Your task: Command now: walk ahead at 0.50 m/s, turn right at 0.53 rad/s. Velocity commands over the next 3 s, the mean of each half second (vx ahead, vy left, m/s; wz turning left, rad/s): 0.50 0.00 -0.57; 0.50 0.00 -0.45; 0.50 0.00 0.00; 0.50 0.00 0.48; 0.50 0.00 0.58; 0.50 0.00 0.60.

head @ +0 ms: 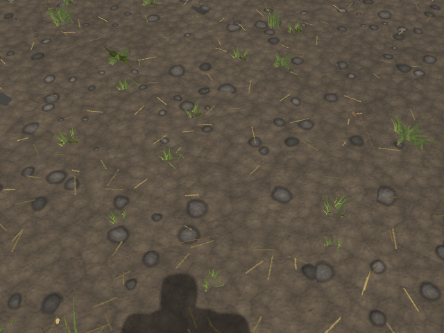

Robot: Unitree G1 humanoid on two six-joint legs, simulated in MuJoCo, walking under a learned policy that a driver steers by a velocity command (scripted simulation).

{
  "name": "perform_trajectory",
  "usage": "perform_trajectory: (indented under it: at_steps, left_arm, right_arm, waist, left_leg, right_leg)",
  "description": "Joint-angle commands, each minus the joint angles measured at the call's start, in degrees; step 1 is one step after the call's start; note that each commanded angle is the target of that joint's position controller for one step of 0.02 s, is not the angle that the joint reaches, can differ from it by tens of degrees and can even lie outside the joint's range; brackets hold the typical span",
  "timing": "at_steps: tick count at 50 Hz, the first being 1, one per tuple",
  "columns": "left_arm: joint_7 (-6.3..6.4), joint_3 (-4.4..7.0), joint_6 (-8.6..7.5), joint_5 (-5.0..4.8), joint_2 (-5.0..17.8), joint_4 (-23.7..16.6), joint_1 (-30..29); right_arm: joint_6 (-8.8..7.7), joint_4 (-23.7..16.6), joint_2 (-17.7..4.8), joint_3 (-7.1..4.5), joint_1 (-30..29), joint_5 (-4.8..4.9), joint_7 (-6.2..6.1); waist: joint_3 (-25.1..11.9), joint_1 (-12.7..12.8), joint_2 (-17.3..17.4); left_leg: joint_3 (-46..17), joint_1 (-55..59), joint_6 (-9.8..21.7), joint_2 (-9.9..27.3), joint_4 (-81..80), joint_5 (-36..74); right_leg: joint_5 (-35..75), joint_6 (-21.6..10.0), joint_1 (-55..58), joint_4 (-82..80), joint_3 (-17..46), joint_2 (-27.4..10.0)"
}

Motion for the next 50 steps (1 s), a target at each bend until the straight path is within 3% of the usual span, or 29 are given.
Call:
perform_trajectory:
  at_steps: [1, 3, 6, 13, 15, 16, 17, 18, 19, 20, 21, 22, 23, 24, 26, 29, 33, 36, 40, 42, 43, 44, 45, 46, 47, 48, 49, 50]
  left_arm:
    - [0.38, 1.32, -1.72, -0.61, 6.9, -2.4, 2.7]
    - [0.39, 1.62, -1.78, -0.55, 8.2, -2.4, 4.8]
    - [0.29, 1.62, -1.39, -0.50, 8.0, -2.4, 8.4]
    - [1.00, 1.77, -0.84, 0.46, 9.0, -2.9, 13.8]
    - [1.45, 2.01, -0.85, 0.67, 9.9, -3.7, 12.4]
    - [1.54, 2.18, -0.92, 0.73, 10.7, -4.4, 10.3]
    - [1.34, 2.34, -1.15, 0.75, 11.4, -5.1, 8.5]
    - [0.80, 2.31, -1.56, 0.31, 11.4, -5.3, 7.4]
    - [0.19, 1.38, -2.15, -0.40, 8.1, -6.9, 7.7]
    - [0.28, 0.31, -1.96, -2.18, 2.6, -8.6, 13.9]
    - [0.77, 0.73, -1.16, -0.13, 7.5, -7.6, 14.8]
    - [0.51, 0.98, -0.65, 0.65, 8.3, -7.1, 11.1]
    - [-0.04, 0.77, -0.46, 0.80, 7.3, -7.5, 8.0]
    - [-0.57, 0.75, -0.04, 1.19, 6.6, -7.8, 6.8]
    - [-1.59, 0.62, 1.34, 1.76, 5.8, -8.2, 6.6]
    - [-2.57, 0.22, 2.27, 1.65, 4.8, -10.4, 2.2]
    - [-3.47, -0.48, 2.27, 1.59, 4.0, -13.6, -5.7]
    - [-4.20, -1.40, 1.86, 1.44, 2.8, -15.5, -11.3]
    - [-4.22, -1.85, 1.62, 2.03, 2.9, -17.3, -15.7]
    - [-3.58, -1.63, 1.34, 2.53, 3.5, -17.0, -14.6]
    - [-3.19, -1.29, 0.98, 2.73, 4.1, -15.9, -11.2]
    - [-2.71, -0.75, 0.30, 3.08, 4.7, -13.2, -3.3]
    - [-1.94, 0.33, -0.27, 3.81, 7.3, -10.2, 6.0]
    - [-0.93, 1.78, -0.43, 4.01, 13.8, -9.9, 10.8]
    - [-0.39, 2.35, 0.18, 1.62, 15.9, -10.1, 12.1]
    - [0.01, 2.06, 0.32, 0.73, 14.3, -9.3, 8.6]
    - [0.17, 1.09, -0.13, 0.64, 10.7, -9.0, 5.6]
    - [0.14, 0.30, -0.51, 0.67, 8.1, -8.8, 3.0]
  right_arm:
    - [1.89, -3.1, -4.0, -0.88, 3.8, -0.99, 0.38]
    - [2.42, -5.2, -4.2, -0.84, -0.8, -0.91, 0.59]
    - [2.59, -8.1, -4.8, -0.74, -8.3, -0.58, 0.74]
    - [1.61, -13.4, -5.4, 0.24, -19.1, 0.28, 1.31]
    - [1.06, -13.9, -6.5, 0.13, -17.5, 0.50, 1.23]
    - [0.76, -13.3, -7.4, -0.13, -14.2, 0.63, 1.03]
    - [0.41, -11.7, -8.7, -0.70, -8.7, 0.72, 0.56]
    - [-0.30, -9.6, -10.3, -1.43, -0.8, 0.52, -0.11]
    - [-0.83, -9.1, -14.2, -2.40, 8.0, -0.69, -1.15]
    - [-0.16, -9.7, -19.1, -3.43, 9.0, -1.84, -1.47]
    - [0.75, -9.9, -15.9, -3.27, 6.1, -0.76, -1.12]
    - [0.95, -10.8, -10.3, -2.00, 2.1, -0.22, -0.94]
    - [0.84, -10.7, -7.4, -1.23, 0.0, -0.11, -0.72]
    - [0.63, -10.2, -6.7, -0.96, 0.0, -0.20, -0.78]
    - [-0.29, -8.6, -6.8, -0.91, 1.9, 0.35, -0.66]
    - [-1.55, -7.4, -7.5, -1.37, 4.1, 1.05, -0.16]
    - [-1.42, -6.0, -7.7, -1.63, 6.4, 0.86, -0.08]
    - [-1.31, -5.3, -8.5, -1.89, 7.3, 0.87, -0.09]
    - [-0.57, -3.1, -10.0, -2.15, 11.6, 0.81, -0.28]
    - [0.27, -1.8, -11.1, -2.24, 12.9, 0.80, -0.38]
    - [0.70, -1.3, -11.8, -2.25, 13.1, 0.78, -0.42]
    - [1.18, -1.2, -11.8, -2.02, 12.9, 1.08, -0.49]
    - [1.22, -2.1, -10.4, -1.38, 12.8, 1.22, -0.50]
    - [0.88, -5.9, -4.3, 0.19, 14.7, 2.28, 0.47]
    - [1.14, -6.3, -8.4, -1.18, 12.8, 1.72, 0.35]
    - [1.32, -7.2, -9.4, -1.64, 7.6, 1.60, 0.33]
    - [0.76, -7.2, -7.5, -0.91, 6.3, 1.97, 0.57]
    - [0.89, -6.3, -7.0, -0.90, 7.1, 1.60, 0.75]
  waist:
    - [-3.5, -1.9, -1.5]
    - [-2.3, -0.8, -2.4]
    - [-1.2, 2.0, -3.5]
    - [-1.1, 5.9, -4.9]
    - [-1.2, 4.3, -5.6]
    - [-1.8, 2.3, -6.0]
    - [-4.1, -0.2, -5.9]
    - [-8.2, -4.2, -3.1]
    - [-16.2, -7.3, 2.2]
    - [-22.1, -3.6, 15.3]
    - [-19.3, -1.6, 11.1]
    - [-10.9, -1.1, 3.7]
    - [-6.1, -0.8, 0.5]
    - [-4.4, -0.3, 2.6]
    - [-3.6, 0.6, 5.6]
    - [-3.4, 0.7, 5.0]
    - [-1.3, -0.5, 4.2]
    - [-0.1, -1.5, 4.2]
    - [1.2, -2.9, 4.2]
    - [0.3, -2.0, 4.7]
    - [-1.9, -0.3, 5.0]
    - [-6.3, 3.4, 3.6]
    - [-12.5, 7.1, 1.0]
    - [-20.6, 6.9, -12.3]
    - [-23.9, 7.1, -11.1]
    - [-15.8, 6.0, -5.5]
    - [-9.3, 4.0, -4.5]
    - [-6.2, 1.5, -3.1]
  left_leg:
    - [-0.5, -5.8, -2.3, 1.9, -4.6, 1.8]
    - [0.3, -8.4, -3.5, 2.1, -9.6, 5.8]
    - [0.4, -12.2, -4.4, 1.6, -17.8, 12.3]
    - [0.0, -12.6, -3.0, -2.1, -30.9, 15.7]
    - [-0.9, -7.3, -1.8, -3.0, -35.1, 13.8]
    - [-0.8, -1.3, -1.0, -3.9, -37.5, 11.8]
    - [-0.2, 7.2, 0.0, -5.6, -38.9, 9.7]
    - [-0.4, 18.2, 1.5, -5.0, -42.6, 11.2]
    - [-11.1, 31.7, 4.2, 5.9, -44.2, 1.4]
    - [-36.3, 44.4, 9.9, 21.5, -49.4, -2.2]
    - [-43.8, 39.5, 11.7, 21.7, -51.5, -8.4]
    - [-34.5, 31.3, 10.6, 19.0, -52.6, -9.0]
    - [-25.4, 25.1, 9.3, 15.6, -53.9, -2.7]
    - [-19.1, 22.0, 7.9, 13.2, -55.0, 3.0]
    - [-11.4, 19.0, 7.0, 10.8, -56.3, 12.5]
    - [-5.8, 20.0, 8.1, 11.4, -58.3, 19.3]
    - [1.5, 21.5, 8.1, 10.4, -59.9, 21.9]
    - [6.7, 21.4, 7.0, 9.5, -59.8, 23.1]
    - [8.6, 25.1, 6.4, 11.3, -58.3, 27.9]
    - [9.8, 28.3, 6.1, 12.1, -53.1, 41.1]
    - [10.7, 29.3, 5.8, 12.1, -47.1, 49.9]
    - [12.8, 27.5, 5.0, 10.8, -37.0, 52.4]
    - [13.5, 18.6, 3.9, 9.0, -24.3, 41.5]
    - [14.2, -2.6, 0.9, 2.3, -3.8, 6.4]
    - [5.2, -9.7, 0.4, -3.6, 7.2, -13.1]
    - [0.6, -13.8, 1.0, -0.4, 8.5, -7.9]
    - [0.2, -12.9, 1.4, 1.2, 4.8, -4.0]
    - [0.0, -9.9, 1.4, 2.8, 0.0, -1.9]
  right_leg:
    - [19.1, -8.8, 4.9, -12.2, 17.0, -15.0]
    - [17.7, -8.2, 4.5, -13.3, 16.8, -13.9]
    - [16.7, -6.3, 7.3, -13.4, 18.0, -13.2]
    - [23.6, -5.2, 16.3, -8.1, 21.6, -14.2]
    - [25.6, -3.8, 16.1, -5.8, 23.2, -14.8]
    - [28.0, -2.5, 14.0, -3.9, 23.3, -14.6]
    - [33.2, -1.3, 11.8, 0.6, 23.1, -13.5]
    - [33.9, 0.1, 9.0, 10.4, 20.8, -10.2]
    - [21.3, 1.4, 2.1, 25.1, 17.3, -6.6]
    - [-20.1, 3.2, -15.3, 40.7, 10.1, 2.3]
    - [-20.4, 2.6, -20.8, 47.4, 9.5, -2.3]
    - [-14.6, 2.8, -21.4, 48.0, 9.0, -5.2]
    - [-10.8, 3.3, -20.3, 45.5, 8.2, -7.1]
    - [-9.4, 3.8, -19.1, 43.6, 7.6, -8.5]
    - [-8.2, 4.6, -17.3, 42.4, 6.6, -9.4]
    - [-4.8, 5.3, -21.3, 41.1, 5.9, -10.4]
    - [2.5, 6.4, -25.8, 33.2, 4.1, -11.4]
    - [8.2, 5.9, -22.3, 22.4, 1.2, -11.3]
    - [3.6, 3.4, -17.4, 12.6, -2.1, -9.4]
    - [-1.9, 1.4, -13.3, 9.6, -3.5, -6.9]
    - [-3.9, 0.2, -8.4, 7.9, -4.2, -4.9]
    - [-1.6, -1.1, 1.7, 3.3, -4.6, -2.7]
    - [-2.0, -2.8, 16.5, 2.7, 0.7, -6.4]
    - [-6.7, -8.4, 35.0, 0.4, 27.1, -24.8]
    - [3.3, -11.7, 35.1, -6.5, 43.0, -31.3]
    - [9.4, -10.2, 30.0, -5.6, 31.3, -28.0]
    - [14.5, -8.5, 21.5, -6.7, 23.7, -25.1]
    - [15.7, -5.8, 15.7, -8.7, 18.7, -21.9]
